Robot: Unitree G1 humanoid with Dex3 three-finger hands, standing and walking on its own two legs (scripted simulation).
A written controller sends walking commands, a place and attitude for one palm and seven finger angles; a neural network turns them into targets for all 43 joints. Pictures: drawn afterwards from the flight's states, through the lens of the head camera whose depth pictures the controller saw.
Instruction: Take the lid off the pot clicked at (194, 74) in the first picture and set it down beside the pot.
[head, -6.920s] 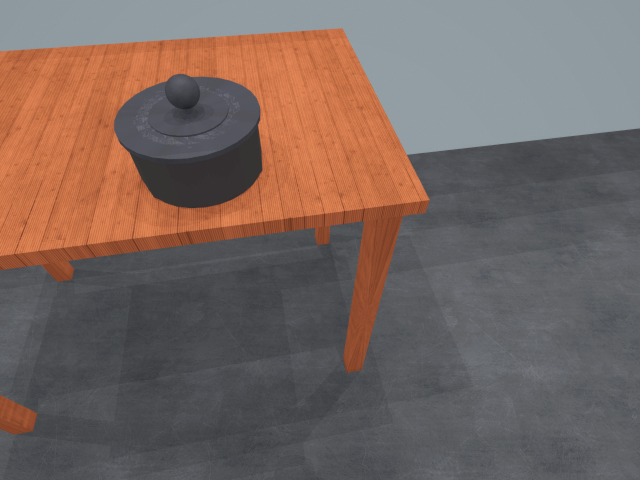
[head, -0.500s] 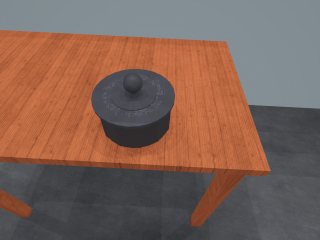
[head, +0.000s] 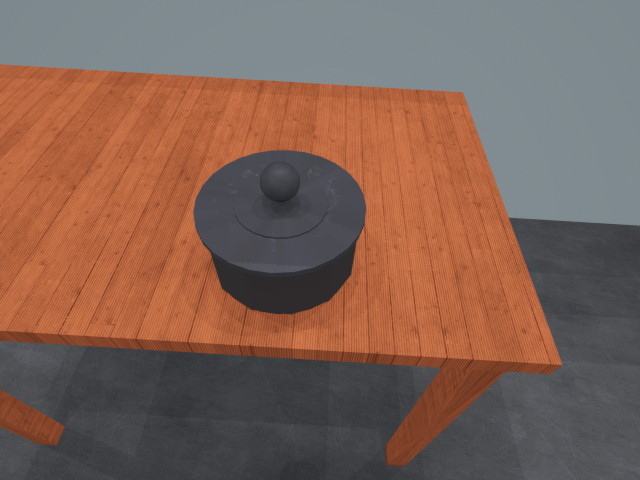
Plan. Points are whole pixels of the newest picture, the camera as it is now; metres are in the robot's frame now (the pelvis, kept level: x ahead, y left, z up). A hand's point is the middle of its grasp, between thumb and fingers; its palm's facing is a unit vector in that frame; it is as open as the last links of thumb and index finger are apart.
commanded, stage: look again from close up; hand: left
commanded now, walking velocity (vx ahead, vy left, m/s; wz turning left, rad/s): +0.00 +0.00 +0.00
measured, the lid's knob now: (280, 181) +0.41 +0.08 +0.17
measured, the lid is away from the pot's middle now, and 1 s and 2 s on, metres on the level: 0.00 0.00 0.00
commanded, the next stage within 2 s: shuffle to correct the standing spot in 0.38 s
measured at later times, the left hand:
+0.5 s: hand out of the picture +0.01 +0.17 -0.18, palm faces +0.01 -0.98 -0.19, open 7.4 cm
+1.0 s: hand out of the picture -0.01 +0.16 -0.18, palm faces -0.03 -0.96 -0.27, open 7.4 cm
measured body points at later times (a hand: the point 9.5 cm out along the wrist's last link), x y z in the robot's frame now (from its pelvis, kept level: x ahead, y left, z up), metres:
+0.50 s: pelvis +0.00 +0.00 +0.00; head +0.02 +0.01 +0.45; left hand +0.01 +0.23 -0.16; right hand +0.00 -0.22 -0.15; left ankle -0.05 +0.08 -0.74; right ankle -0.06 -0.12 -0.74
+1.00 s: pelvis -0.05 -0.03 -0.01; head -0.01 -0.04 +0.43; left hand -0.01 +0.21 -0.16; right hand -0.01 -0.26 -0.17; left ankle -0.05 +0.08 -0.74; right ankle -0.08 -0.13 -0.74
